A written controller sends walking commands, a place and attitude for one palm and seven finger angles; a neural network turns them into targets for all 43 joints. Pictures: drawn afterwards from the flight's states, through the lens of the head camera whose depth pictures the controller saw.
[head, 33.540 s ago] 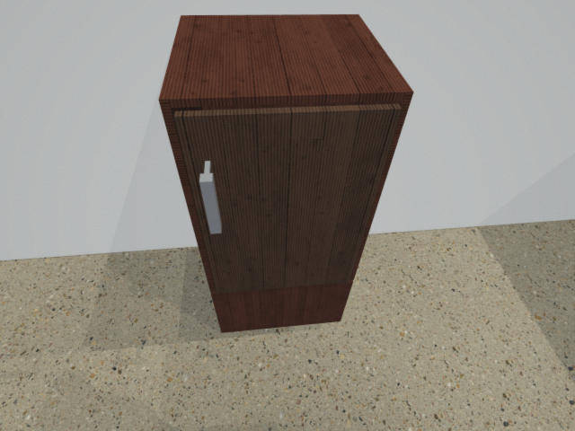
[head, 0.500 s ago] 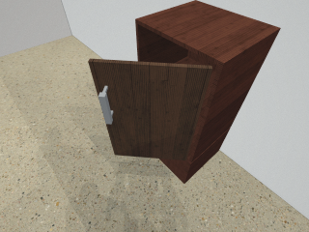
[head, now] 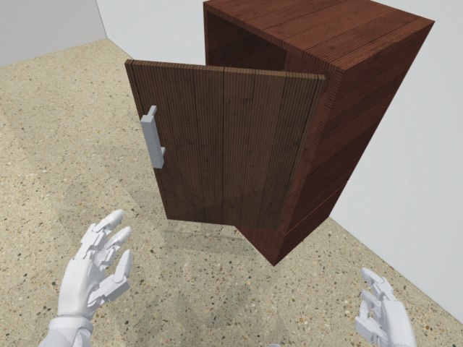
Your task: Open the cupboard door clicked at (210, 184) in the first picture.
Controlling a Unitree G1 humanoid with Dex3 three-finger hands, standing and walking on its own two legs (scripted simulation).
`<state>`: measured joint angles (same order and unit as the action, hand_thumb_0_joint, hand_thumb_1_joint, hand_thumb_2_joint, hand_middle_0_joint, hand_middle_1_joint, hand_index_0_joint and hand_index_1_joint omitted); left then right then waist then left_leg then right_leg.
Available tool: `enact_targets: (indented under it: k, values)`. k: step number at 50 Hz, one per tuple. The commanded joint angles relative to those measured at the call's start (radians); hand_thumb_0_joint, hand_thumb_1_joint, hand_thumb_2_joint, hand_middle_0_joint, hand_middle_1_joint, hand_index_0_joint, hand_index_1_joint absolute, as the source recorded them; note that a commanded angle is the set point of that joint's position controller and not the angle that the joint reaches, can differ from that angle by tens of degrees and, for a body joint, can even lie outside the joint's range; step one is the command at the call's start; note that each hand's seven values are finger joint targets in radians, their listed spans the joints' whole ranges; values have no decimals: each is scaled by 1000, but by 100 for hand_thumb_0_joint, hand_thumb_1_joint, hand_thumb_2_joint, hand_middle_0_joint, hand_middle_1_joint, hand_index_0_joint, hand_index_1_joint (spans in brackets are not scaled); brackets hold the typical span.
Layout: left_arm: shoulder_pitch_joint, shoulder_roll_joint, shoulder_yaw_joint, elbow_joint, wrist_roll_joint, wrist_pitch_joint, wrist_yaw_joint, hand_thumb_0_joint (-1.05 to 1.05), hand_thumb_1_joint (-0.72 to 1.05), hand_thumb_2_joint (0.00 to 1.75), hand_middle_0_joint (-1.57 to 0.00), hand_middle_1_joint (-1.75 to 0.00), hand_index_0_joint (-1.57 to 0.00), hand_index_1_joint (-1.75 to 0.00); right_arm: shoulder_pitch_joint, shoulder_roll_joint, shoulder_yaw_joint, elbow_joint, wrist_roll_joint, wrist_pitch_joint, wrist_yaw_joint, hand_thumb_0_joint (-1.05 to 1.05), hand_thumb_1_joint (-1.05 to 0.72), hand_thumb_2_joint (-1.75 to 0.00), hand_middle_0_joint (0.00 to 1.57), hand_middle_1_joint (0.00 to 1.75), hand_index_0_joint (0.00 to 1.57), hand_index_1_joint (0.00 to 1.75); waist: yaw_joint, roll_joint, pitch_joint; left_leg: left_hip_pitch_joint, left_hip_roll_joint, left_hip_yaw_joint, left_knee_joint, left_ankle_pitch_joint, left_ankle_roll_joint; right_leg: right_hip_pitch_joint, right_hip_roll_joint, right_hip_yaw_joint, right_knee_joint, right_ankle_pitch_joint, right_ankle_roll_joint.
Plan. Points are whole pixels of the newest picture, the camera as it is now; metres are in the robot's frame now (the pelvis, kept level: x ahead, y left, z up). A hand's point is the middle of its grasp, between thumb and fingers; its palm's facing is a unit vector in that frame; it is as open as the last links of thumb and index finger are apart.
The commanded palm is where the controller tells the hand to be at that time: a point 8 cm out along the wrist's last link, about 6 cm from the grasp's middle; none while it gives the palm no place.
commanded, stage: raise the hand with hooked fingers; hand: left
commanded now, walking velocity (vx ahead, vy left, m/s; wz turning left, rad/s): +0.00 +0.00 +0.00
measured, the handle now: (155, 137) +0.56 +0.20 +0.02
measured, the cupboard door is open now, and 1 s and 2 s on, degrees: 44 44 44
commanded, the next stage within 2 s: move the hooked fingers beside the handle in 1.80 s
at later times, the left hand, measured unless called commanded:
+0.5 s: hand (100, 286) +0.22 +0.23 -0.01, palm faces -0.09 -1.00 +0.00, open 10.8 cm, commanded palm +0.19 +0.29 +0.01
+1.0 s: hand (66, 259) +0.25 +0.28 +0.03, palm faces -0.01 -1.00 -0.07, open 13.6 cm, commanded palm +0.23 +0.33 +0.03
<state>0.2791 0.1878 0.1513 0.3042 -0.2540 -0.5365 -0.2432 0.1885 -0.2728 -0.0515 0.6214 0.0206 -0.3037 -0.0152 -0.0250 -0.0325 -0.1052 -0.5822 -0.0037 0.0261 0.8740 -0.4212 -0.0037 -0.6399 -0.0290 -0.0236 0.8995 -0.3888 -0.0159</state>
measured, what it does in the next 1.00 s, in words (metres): stands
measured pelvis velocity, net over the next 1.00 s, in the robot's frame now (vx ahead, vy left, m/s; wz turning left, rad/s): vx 0.00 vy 0.03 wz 0.02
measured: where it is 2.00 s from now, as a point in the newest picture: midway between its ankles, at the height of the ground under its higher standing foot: outside the picture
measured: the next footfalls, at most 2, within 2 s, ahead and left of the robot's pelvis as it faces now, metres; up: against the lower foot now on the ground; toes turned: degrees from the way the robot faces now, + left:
none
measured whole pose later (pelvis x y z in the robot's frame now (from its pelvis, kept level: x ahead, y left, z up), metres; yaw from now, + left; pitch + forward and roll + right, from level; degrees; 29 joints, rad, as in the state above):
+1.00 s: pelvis +0.00 +0.03 -0.03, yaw +1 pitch +14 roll -3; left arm 0.18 0.39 0.35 0.18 -0.35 -0.30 -0.45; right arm 0.26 -0.27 0.04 0.49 0.05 -0.22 -0.05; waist -0.01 0.01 -0.13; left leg -0.83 0.01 -0.03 1.12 -0.53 0.03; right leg -0.82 -0.02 -0.07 1.03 -0.45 0.02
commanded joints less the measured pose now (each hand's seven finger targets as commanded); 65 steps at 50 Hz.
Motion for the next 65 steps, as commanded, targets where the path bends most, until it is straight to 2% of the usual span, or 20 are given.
enact_targets:
  k: [1, 4, 7, 8, 13, 14, 18, 20, 23, 27, 31, 35, 38, 42, 45, 50, 56, 59, 63, 65]
  values:
    - [230, 192, 157, -57, -25, -140, -209, 0, 53, 74, -23, -54, -23, -54, -74, -117, -52, -231, 8, -34, 22, 0, -90, -90, 20, 30, 20, 30, 92, -81, -144, -256, -55, 15, 106, 94, 8, 46, -14, 93, -13, 34, -16]
    - [85, 229, 196, -336, -91, -112, -217, 0, 46, 71, -23, -58, -23, -58, -69, -109, -47, -286, 6, -18, 7, 0, -90, -90, 20, 30, 20, 30, 88, 142, -257, -211, -44, 8, 148, 140, 17, 16, -1, 103, 45, 62, -16]
    - [-2, 215, 179, -589, -115, -120, -168, 0, 39, 68, -24, -63, -24, -63, -32, -91, -40, -266, 0, -12, -8, 0, -90, -90, 20, 30, 20, 30, 41, 220, -326, -126, -18, -22, 182, 229, 29, -22, 24, 56, 94, 189, -14]
    - [-62, 229, 159, -653, -113, -122, -163, 0, 36, 67, -24, -64, -24, -64, -15, -101, -33, -247, -10, -10, -14, 0, -90, -90, 20, 30, 20, 30, 11, 193, -315, -122, -7, -42, 204, 260, 33, -57, 38, 40, 127, 226, -18]
    - [-63, 176, 50, -513, -60, -24, -191, 0, 25, 62, -25, -72, -25, -72, -6, -118, -15, -198, 3, -7, -33, 0, -90, -90, 20, 30, 20, 30, -48, 146, -181, -198, 8, -79, 214, 163, 37, -181, 57, -6, 115, 97, -17]
    - [-49, 188, 56, -477, -49, 14, -207, 0, 22, 61, -25, -74, -25, -74, 4, -121, -17, -198, 8, -3, -36, 0, -90, -90, 20, 30, 20, 30, -47, 116, -206, -204, 8, -79, 206, 134, 37, -178, 55, -9, 101, 71, -9]
    - [94, 269, 197, -338, -80, 203, -240, 0, 13, 57, -25, -80, -25, -80, -38, -124, -21, -244, 31, 28, -47, 0, -90, -90, 20, 30, 20, 30, 34, 26, -272, -232, -10, -71, 151, 128, 29, -56, 47, -12, 62, 41, -7]
    - [96, 286, 252, -405, -116, 243, -228, 0, 8, 55, -26, -82, -26, -82, -49, -109, -13, -276, 32, 43, -49, 0, -90, -90, 20, 30, 20, 30, 62, 20, -335, -210, -16, -64, 121, 150, 26, 8, 36, -15, 51, 58, 2]
    - [62, 305, 316, -468, -152, 219, -169, 0, 1, 52, -26, -87, -26, -87, -51, -84, -3, -282, 19, 42, -55, 0, -90, -90, 20, 30, 20, 30, 85, 9, -334, -214, -11, -69, 114, 196, 21, 31, 44, -24, 67, 94, -5]
    - [0, 244, 229, -481, -114, 115, -121, 0, -8, 48, -27, -93, -27, -93, -10, -91, 1, -246, 13, 21, -46, 0, -90, -90, 20, 30, 20, 30, 33, 74, -246, -190, -2, -78, 95, 123, 15, -107, 47, -49, 73, 0, -7]
    - [-49, 242, 160, -408, -79, 97, -167, 0, -17, 44, -28, -99, -28, -99, 29, -128, 0, -234, 20, 9, -45, 0, -90, -90, 20, 30, 20, 30, -8, 116, -199, -183, -2, -88, 84, 41, 16, -172, 46, -49, 64, -54, -10]
    - [-79, 341, 231, -392, -92, 143, -213, 0, -27, 40, -28, -105, -28, -105, 45, -153, -3, -249, 32, 12, -56, 0, -90, -90, 20, 30, 20, 30, 8, 101, -234, -154, -3, -92, 53, 48, 19, -113, 47, -45, 38, -43, -12]
    - [-128, 418, 312, -442, -116, 153, -199, 0, -34, 37, -29, -110, -29, -110, 42, -153, 4, -257, 27, 18, -60, 0, -90, -90, 20, 30, 20, 30, 35, 164, -257, -113, -2, -97, 34, 107, 10, -72, 54, -54, 46, -2, -22]
    - [-113, 367, 313, -426, -134, 139, -165, 0, -43, 33, -29, -115, -29, -115, 48, -138, 8, -255, 25, 27, -54, 0, -90, -90, 20, 30, 20, 30, 39, 183, -255, -70, 3, -96, 25, 194, -4, -64, 57, -68, 45, 55, -18]
    - [-155, 343, 266, -347, -116, 161, -178, 0, -50, 30, -30, -120, -30, -120, 61, -148, 12, -248, 25, 37, -45, 0, -90, -90, 20, 30, 20, 30, 9, 184, -198, -74, 6, -101, 21, 174, -11, -103, 60, -74, 37, 50, -17]
    - [-250, 384, 266, -223, -107, 224, -257, 0, -50, 30, -30, -120, -30, -120, 76, -170, 15, -257, 33, 48, -55, 0, -90, -90, 20, 30, 20, 30, -11, 102, -185, -109, 2, -90, 18, 122, 9, -79, 60, -58, -3, 40, -14]
    - [-375, 485, 371, -269, -146, 177, -287, 0, -50, 30, -30, -120, -30, -120, 75, -160, 20, -246, 22, 37, -68, 0, -90, -90, 20, 30, 20, 30, 21, 145, -306, -34, 2, -84, 33, 256, 6, -11, 61, -44, 8, 135, -20]
    - [-399, 504, 388, -232, -147, 161, -289, 0, -50, 30, -30, -120, -30, -120, 83, -158, 24, -228, 18, 38, -64, 0, -90, -90, 20, 30, 20, 30, 22, 178, -306, -22, 4, -82, 38, 307, -1, -13, 62, -45, 19, 167, -23]
    - [-399, 500, 384, -79, -147, 214, -323, 0, -50, 30, -30, -120, -30, -120, 88, -170, 22, -223, 25, 52, -64, 0, -90, -90, 20, 30, 20, 30, 13, 126, -234, -82, 3, -72, 29, 240, 9, -16, 59, -42, -6, 140, -20]
    - [-427, 505, 375, -50, -143, 241, -345, 0, -50, 30, -30, -120, -30, -120, 94, -176, 19, -227, 31, 61, -67, 0, -90, -90, 20, 30, 20, 30, 9, 113, -250, -87, 1, -65, 22, 223, 14, -7, 54, -36, -19, 137, -14]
